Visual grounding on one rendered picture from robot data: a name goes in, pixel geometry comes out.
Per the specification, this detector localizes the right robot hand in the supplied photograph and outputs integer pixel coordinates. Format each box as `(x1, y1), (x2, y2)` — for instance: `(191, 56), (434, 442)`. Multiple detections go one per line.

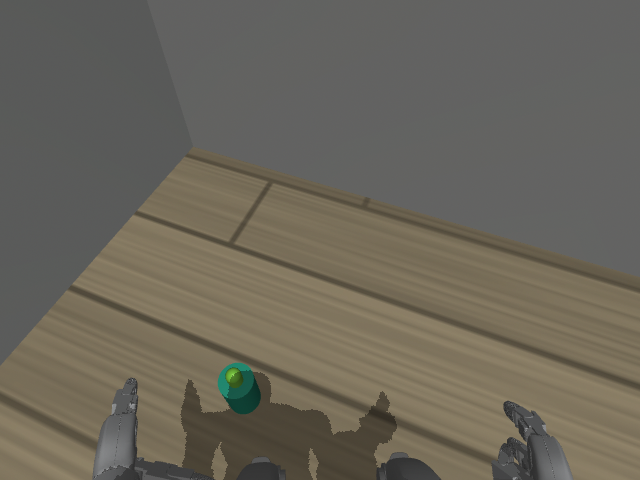
(491, 401), (574, 480)

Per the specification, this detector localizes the bottle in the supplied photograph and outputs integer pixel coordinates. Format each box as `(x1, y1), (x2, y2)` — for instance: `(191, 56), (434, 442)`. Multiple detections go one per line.
(218, 363), (261, 414)

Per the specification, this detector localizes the left robot hand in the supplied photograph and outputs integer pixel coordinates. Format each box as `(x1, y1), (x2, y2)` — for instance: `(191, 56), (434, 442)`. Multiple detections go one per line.
(92, 378), (215, 480)

